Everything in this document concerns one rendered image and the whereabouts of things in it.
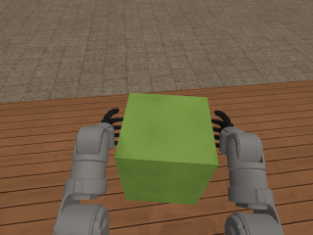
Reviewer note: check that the robot left forearm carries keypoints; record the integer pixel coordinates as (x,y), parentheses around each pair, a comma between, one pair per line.
(87,179)

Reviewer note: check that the robot right hand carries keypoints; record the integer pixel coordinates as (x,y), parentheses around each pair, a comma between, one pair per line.
(226,122)

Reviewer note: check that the robot left upper arm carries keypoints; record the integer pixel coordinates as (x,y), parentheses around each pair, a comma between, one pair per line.
(83,219)

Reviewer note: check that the robot left hand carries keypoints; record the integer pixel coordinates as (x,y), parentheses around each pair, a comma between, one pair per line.
(108,119)

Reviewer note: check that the carton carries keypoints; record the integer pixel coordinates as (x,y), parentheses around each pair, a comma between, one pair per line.
(166,150)

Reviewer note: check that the robot right upper arm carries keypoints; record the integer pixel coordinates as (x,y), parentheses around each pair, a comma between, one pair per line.
(249,223)

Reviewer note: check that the robot right forearm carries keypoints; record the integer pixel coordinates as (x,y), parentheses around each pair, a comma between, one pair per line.
(247,176)

